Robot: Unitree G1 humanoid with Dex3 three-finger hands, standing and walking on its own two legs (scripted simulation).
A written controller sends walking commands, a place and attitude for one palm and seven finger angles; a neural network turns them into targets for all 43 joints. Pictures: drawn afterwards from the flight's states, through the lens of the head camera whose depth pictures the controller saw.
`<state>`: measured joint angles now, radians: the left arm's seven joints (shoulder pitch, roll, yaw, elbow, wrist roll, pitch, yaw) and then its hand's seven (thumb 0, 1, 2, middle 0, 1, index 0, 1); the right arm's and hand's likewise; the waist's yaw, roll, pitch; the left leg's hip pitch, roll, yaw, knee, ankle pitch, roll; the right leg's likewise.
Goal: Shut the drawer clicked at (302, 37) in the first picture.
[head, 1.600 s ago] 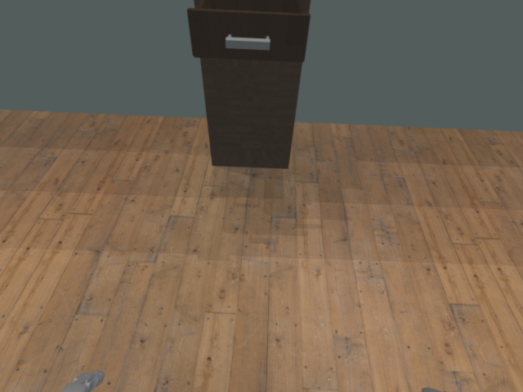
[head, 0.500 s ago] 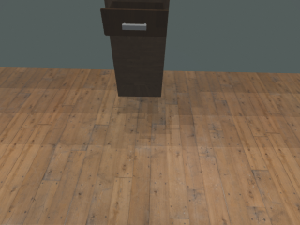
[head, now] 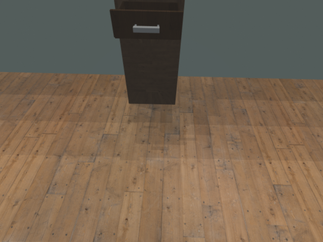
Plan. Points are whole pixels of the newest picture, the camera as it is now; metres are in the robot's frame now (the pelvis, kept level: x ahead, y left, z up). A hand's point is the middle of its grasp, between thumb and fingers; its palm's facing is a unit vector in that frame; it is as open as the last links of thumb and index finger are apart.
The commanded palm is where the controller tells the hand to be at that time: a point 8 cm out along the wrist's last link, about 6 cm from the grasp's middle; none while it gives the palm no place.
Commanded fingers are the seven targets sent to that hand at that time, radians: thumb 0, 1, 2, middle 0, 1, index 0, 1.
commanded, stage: walk to a spot facing it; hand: left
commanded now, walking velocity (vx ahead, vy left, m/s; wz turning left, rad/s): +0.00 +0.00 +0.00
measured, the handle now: (146, 27) +1.13 +0.15 +0.04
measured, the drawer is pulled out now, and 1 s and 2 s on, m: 0.25 0.25 0.25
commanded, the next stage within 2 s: turn to face it in 1.22 s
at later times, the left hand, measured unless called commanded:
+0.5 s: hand out of the picture +0.10 +0.19 -0.19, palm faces -0.11 -0.98 -0.16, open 7.4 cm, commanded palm none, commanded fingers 0.00 0.90 0.90 -0.20 -0.30 -0.20 -0.30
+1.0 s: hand (135, 196) +0.30 +0.11 -0.19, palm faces -0.06 -0.99 -0.15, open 7.3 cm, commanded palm none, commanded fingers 0.00 0.90 0.90 -0.20 -0.30 -0.20 -0.30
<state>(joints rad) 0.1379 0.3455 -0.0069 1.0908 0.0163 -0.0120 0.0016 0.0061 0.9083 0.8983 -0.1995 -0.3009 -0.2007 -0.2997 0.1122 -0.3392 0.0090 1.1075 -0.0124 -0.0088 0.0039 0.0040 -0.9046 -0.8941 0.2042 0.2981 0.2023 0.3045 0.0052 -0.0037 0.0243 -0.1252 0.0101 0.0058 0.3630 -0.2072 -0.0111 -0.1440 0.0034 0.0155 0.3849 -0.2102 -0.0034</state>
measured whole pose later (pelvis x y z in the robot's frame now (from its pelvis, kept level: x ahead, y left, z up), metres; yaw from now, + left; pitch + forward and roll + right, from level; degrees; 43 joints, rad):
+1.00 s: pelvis +0.28 -0.06 -0.01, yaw -7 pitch -2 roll -2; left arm 0.33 0.15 0.04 1.10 0.03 -0.07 0.01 0.00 0.92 0.90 -0.20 -0.30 -0.20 -0.30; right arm 0.21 -0.16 -0.06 1.02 -0.03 -0.02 0.02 0.00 -0.93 -0.89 0.20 0.30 0.19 0.30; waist -0.01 0.01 -0.01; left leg -0.56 0.16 0.08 0.92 -0.19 -0.02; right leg -0.12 0.02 -0.18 0.40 -0.25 -0.04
